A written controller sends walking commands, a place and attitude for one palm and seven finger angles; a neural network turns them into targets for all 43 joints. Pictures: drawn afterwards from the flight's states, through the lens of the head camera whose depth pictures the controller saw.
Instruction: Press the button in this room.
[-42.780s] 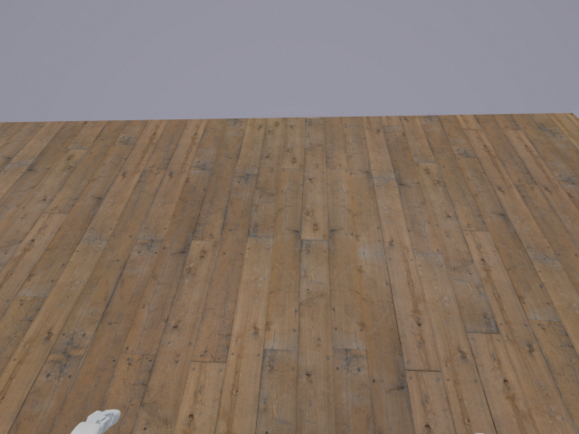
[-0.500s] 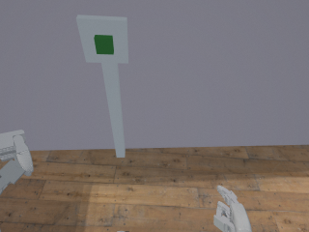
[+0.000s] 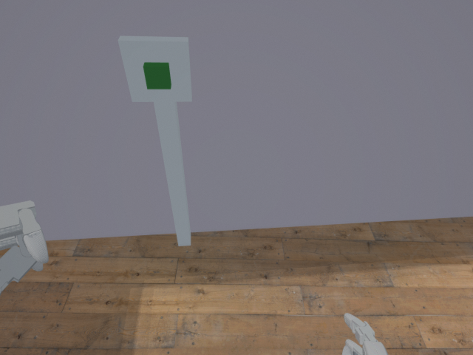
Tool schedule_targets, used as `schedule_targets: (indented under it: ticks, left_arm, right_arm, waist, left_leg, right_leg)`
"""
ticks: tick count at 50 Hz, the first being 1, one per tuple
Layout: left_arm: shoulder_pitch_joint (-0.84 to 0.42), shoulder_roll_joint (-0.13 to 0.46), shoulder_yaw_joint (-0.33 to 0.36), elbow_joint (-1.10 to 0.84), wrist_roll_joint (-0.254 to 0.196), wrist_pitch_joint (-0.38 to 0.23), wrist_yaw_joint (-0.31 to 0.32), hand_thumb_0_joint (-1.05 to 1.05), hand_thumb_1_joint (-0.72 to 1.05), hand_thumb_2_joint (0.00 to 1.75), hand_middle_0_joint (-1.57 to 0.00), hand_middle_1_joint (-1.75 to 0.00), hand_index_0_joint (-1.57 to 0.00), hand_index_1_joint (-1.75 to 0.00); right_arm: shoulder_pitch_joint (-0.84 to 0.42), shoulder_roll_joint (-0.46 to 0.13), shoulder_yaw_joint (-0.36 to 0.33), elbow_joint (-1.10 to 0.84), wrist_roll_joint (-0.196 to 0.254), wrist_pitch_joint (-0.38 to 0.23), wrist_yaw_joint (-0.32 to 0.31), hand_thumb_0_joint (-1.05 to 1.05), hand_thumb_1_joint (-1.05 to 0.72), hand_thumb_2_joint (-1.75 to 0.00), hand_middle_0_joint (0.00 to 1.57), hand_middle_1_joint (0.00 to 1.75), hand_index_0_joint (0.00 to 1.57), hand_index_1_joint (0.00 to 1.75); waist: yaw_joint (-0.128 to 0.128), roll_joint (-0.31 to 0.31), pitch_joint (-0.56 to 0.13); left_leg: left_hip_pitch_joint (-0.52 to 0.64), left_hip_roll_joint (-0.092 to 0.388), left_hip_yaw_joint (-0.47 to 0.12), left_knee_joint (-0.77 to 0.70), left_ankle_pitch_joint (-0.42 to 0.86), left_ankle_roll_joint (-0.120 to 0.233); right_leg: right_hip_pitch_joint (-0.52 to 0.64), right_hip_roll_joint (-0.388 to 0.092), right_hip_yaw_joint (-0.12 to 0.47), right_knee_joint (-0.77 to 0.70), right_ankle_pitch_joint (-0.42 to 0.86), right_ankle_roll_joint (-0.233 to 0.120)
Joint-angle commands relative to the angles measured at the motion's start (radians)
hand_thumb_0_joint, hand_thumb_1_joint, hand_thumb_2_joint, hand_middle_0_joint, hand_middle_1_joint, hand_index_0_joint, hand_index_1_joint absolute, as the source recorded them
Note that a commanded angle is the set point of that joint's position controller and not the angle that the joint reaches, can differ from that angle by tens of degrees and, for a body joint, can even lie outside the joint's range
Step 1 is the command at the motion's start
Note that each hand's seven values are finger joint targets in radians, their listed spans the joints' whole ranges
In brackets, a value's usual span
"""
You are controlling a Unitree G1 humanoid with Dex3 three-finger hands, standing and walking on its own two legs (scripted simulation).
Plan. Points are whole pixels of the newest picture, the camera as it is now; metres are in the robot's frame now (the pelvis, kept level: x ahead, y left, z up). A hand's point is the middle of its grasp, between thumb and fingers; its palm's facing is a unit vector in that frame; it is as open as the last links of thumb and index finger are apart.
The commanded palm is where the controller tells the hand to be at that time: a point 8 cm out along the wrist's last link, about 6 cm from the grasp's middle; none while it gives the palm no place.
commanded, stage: stop stepping back and stand still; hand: left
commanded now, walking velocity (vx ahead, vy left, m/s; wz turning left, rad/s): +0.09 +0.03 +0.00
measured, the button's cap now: (157, 75) +0.73 +0.22 +0.13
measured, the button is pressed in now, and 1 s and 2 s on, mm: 0 0 0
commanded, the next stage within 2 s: let the arm hang, fingers relaxed in 1.50 s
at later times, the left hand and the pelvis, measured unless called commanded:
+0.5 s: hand (47, 215) +0.25 +0.25 +0.18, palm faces +0.35 -0.82 -0.46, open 3.1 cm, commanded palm +0.18 +0.30 +0.18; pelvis +0.05 +0.02 +0.00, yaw -1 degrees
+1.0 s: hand (29, 239) +0.22 +0.27 +0.16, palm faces +0.36 -0.83 -0.42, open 3.1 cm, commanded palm +0.17 +0.31 +0.18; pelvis +0.03 +0.03 +0.01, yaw -2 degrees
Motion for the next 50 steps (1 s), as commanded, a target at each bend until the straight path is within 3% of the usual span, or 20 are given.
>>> schedule_targets:
  ticks: [1,2,3,4,6,7,9,10,13,14,16,17,19,20,23,26,31,41,44,50]
  left_arm:
    - [0.093,0.102,0.109,-0.065,-0.011,-0.047,0.005,0.0,0.9,0.9,-1.3,-1.5,-1.3,-1.5]
    - [0.061,0.118,0.114,-0.052,-0.012,-0.045,0.001,0.0,0.9,0.9,-1.3,-1.5,-1.3,-1.5]
    - [0.034,0.136,0.127,-0.032,-0.017,-0.038,0.0,0.0,0.9,0.9,-1.3,-1.5,-1.3,-1.5]
    - [-0.022,0.125,0.107,-0.032,-0.018,-0.043,-0.001,0.0,0.9,0.9,-1.3,-1.5,-1.3,-1.5]
    - [-0.037,0.099,0.087,-0.021,-0.018,-0.053,-0.007,0.0,0.9,0.9,-1.3,-1.5,-1.3,-1.5]
    - [-0.038,0.093,0.071,-0.032,-0.018,-0.06,-0.009,0.0,0.9,0.9,-1.3,-1.5,-1.3,-1.5]
    - [-0.064,0.106,0.072,-0.05,-0.007,-0.073,-0.003,0.0,0.9,0.9,-1.3,-1.5,-1.3,-1.5]
    - [-0.1,0.104,0.061,-0.09,-0.005,-0.078,0.001,0.0,0.9,0.9,-1.3,-1.5,-1.3,-1.5]
    - [-0.117,0.113,0.056,-0.176,-0.004,-0.086,0.014,0.0,0.9,0.9,-1.3,-1.5,-1.3,-1.5]
    - [-0.108,0.114,0.056,-0.201,-0.005,-0.088,0.014,0.0,0.9,0.9,-1.3,-1.5,-1.3,-1.5]
    - [-0.081,0.131,0.07,-0.26,-0.005,-0.09,0.015,0.0,0.9,0.9,-1.3,-1.5,-1.3,-1.5]
    - [-0.076,0.136,0.078,-0.279,-0.001,-0.092,0.017,0.0,0.9,0.9,-1.3,-1.5,-1.3,-1.5]
    - [-0.002,0.136,0.104,-0.211,-0.006,-0.083,0.006,0.0,0.9,0.9,-1.3,-1.5,-1.3,-1.5]
    - [0.001,0.132,0.104,-0.204,-0.005,-0.082,0.003,0.0,0.9,0.9,-1.3,-1.5,-1.3,-1.5]
    - [0.054,0.108,0.1,-0.15,-0.017,-0.08,-0.004,0.0,0.9,0.9,-1.3,-1.5,-1.3,-1.5]
    - [0.096,0.102,0.098,-0.135,-0.032,-0.071,-0.011,0.0,0.9,0.9,-1.3,-1.5,-1.3,-1.5]
    - [0.074,0.143,0.12,-0.193,-0.037,-0.066,-0.009,0.0,0.9,0.9,-1.3,-1.5,-1.3,-1.5]
    - [0.011,0.107,0.079,-0.148,-0.026,-0.054,-0.001,0.0,0.9,0.9,-1.3,-1.5,-1.3,-1.5]
    - [0.007,0.089,0.062,-0.108,-0.023,-0.05,-0.001,0.0,0.9,0.9,-1.3,-1.5,-1.3,-1.5]
    - [-0.009,0.097,0.06,-0.127,-0.018,-0.051,0.001,0.0,0.9,0.9,-1.3,-1.5,-1.3,-1.5]
  right_arm:
    - [-0.12,-0.151,-0.055,-0.146,0.006,-0.014,-0.005,0.0,-0.9,-0.9,0.2,0.3,0.2,0.3]
    - [-0.129,-0.148,-0.06,-0.153,0.005,0.004,-0.005,0.0,-0.9,-0.9,0.2,0.3,0.2,0.3]
    - [-0.132,-0.151,-0.066,-0.157,0.003,0.017,-0.004,0.0,-0.9,-0.9,0.2,0.3,0.2,0.3]
    - [-0.131,-0.154,-0.073,-0.151,0.008,0.02,0.001,0.0,-0.9,-0.9,0.2,0.3,0.2,0.3]
    - [-0.136,-0.161,-0.071,-0.141,0.012,0.021,0.006,0.0,-0.9,-0.9,0.2,0.3,0.2,0.3]
    - [-0.133,-0.143,-0.055,-0.138,0.009,0.021,0.003,0.0,-0.9,-0.9,0.2,0.3,0.2,0.3]
    - [-0.154,-0.128,-0.036,-0.137,0.003,0.02,-0.008,0.0,-0.9,-0.9,0.2,0.3,0.2,0.3]
    - [-0.173,-0.128,-0.037,-0.142,0.002,0.014,-0.014,0.0,-0.9,-0.9,0.2,0.3,0.2,0.3]
    - [-0.166,-0.132,-0.041,-0.145,-0.006,-0.01,-0.028,0.0,-0.9,-0.9,0.2,0.3,0.2,0.3]
    - [-0.158,-0.143,-0.049,-0.15,-0.007,-0.013,-0.029,0.0,-0.9,-0.9,0.2,0.3,0.2,0.3]
    - [-0.16,-0.18,-0.067,-0.169,-0.001,-0.013,-0.028,0.0,-0.9,-0.9,0.2,0.3,0.2,0.3]
    - [-0.158,-0.176,-0.062,-0.177,0.005,-0.013,-0.02,0.0,-0.9,-0.9,0.2,0.3,0.2,0.3]
    - [-0.153,-0.147,-0.049,-0.17,0.005,-0.011,-0.015,0.0,-0.9,-0.9,0.2,0.3,0.2,0.3]
    - [-0.15,-0.148,-0.048,-0.17,0.008,-0.007,-0.011,0.0,-0.9,-0.9,0.2,0.3,0.2,0.3]
    - [-0.13,-0.153,-0.058,-0.175,0.017,0.003,-0.001,0.0,-0.9,-0.9,0.2,0.3,0.2,0.3]
    - [-0.135,-0.157,-0.063,-0.187,0.018,0.017,0.003,0.0,-0.9,-0.9,0.2,0.3,0.2,0.3]
    - [-0.156,-0.155,-0.054,-0.204,0.014,0.03,-0.007,0.0,-0.9,-0.9,0.2,0.3,0.2,0.3]
    - [-0.157,-0.155,-0.049,-0.19,0.011,0.018,-0.019,0.0,-0.9,-0.9,0.2,0.3,0.2,0.3]
    - [-0.151,-0.154,-0.048,-0.183,0.012,0.02,-0.017,0.0,-0.9,-0.9,0.2,0.3,0.2,0.3]
    - [-0.161,-0.158,-0.049,-0.186,0.009,0.017,-0.018,0.0,-0.9,-0.9,0.2,0.3,0.2,0.3]
  waist:
    - [0.033,0.115,0.008]
    - [0.029,-0.023,0.021]
    - [0.029,-0.171,0.032]
    - [0.032,-0.206,0.039]
    - [0.016,-0.143,0.038]
    - [0.017,-0.115,0.022]
    - [0.025,-0.119,-0.005]
    - [0.036,-0.139,-0.011]
    - [0.041,-0.03,-0.024]
    - [0.043,0.04,-0.023]
    - [0.058,0.222,-0.058]
    - [0.067,0.237,-0.077]
    - [0.054,0.256,-0.054]
    - [0.052,0.245,-0.048]
    - [0.037,0.111,-0.094]
    - [0.031,0.072,-0.138]
    - [0.038,0.081,-0.156]
    - [0.042,0.117,-0.067]
    - [0.041,0.074,-0.048]
    - [0.042,0.086,-0.041]
  left_leg:
    - [-0.239,0.097,-0.072,-0.091,-0.274,0.059]
    - [-0.304,0.04,-0.033,0.082,-0.277,0.035]
    - [-0.341,-0.019,-0.013,0.282,-0.246,0.015]
    - [-0.333,-0.023,-0.053,0.431,-0.239,0.007]
    - [-0.313,-0.001,-0.096,0.481,-0.169,0.001]
    - [-0.277,0.011,-0.094,0.429,-0.141,0.0]
    - [-0.168,0.003,-0.042,0.268,-0.102,0.008]
    - [-0.12,-0.003,-0.026,0.183,-0.095,0.015]
    - [0.054,-0.03,-0.003,-0.053,0.028,0.025]
    - [0.107,-0.004,-0.043,-0.114,0.053,0.031]
    - [0.17,0.146,-0.225,-0.153,0.204,0.079]
    - [0.143,0.17,-0.245,-0.147,0.297,0.09]
    - [0.055,0.142,-0.198,-0.168,0.333,0.065]
    - [0.031,0.129,-0.169,-0.151,0.355,0.053]
    - [0.031,0.084,-0.106,-0.077,0.403,0.019]
    - [0.071,0.063,-0.075,-0.053,0.422,0.006]
    - [0.084,0.067,-0.08,-0.081,0.417,0.009]
    - [0.034,0.056,-0.084,-0.149,0.189,0.009]
    - [0.011,0.05,-0.09,-0.161,0.123,0.009]
    - [-0.006,0.039,-0.095,-0.184,0.055,0.011]
  right_leg:
    - [0.225,-0.022,0.038,-0.255,0.048,-0.023]
    - [0.212,-0.121,0.237,-0.347,-0.069,-0.075]
    - [0.156,-0.27,0.497,-0.477,-0.182,-0.146]
    - [0.105,-0.336,0.571,-0.523,-0.189,-0.17]
    - [0.084,-0.311,0.488,-0.483,-0.013,-0.158]
    - [0.101,-0.295,0.39,-0.445,0.094,-0.166]
    - [0.087,-0.234,0.241,-0.403,0.227,-0.14]
    - [0.088,-0.226,0.217,-0.396,0.224,-0.136]
    - [0.064,-0.175,0.181,-0.366,0.149,-0.092]
    - [0.05,-0.146,0.171,-0.323,0.157,-0.065]
    - [0.011,-0.057,0.113,-0.184,0.183,-0.007]
    - [0.047,-0.031,0.077,-0.158,0.202,0.009]
    - [0.109,-0.016,0.046,-0.162,0.223,0.008]
    - [0.144,-0.019,0.044,-0.183,0.268,0.005]
    - [0.214,-0.046,0.078,-0.222,0.499,-0.007]
    - [0.216,-0.064,0.1,-0.224,0.628,-0.013]
    - [0.216,-0.051,0.085,-0.223,0.584,-0.003]
    - [0.171,-0.041,0.094,-0.29,0.378,0.001]
    - [0.167,-0.042,0.096,-0.314,0.33,0.001]
    - [0.162,-0.038,0.096,-0.337,0.27,0.001]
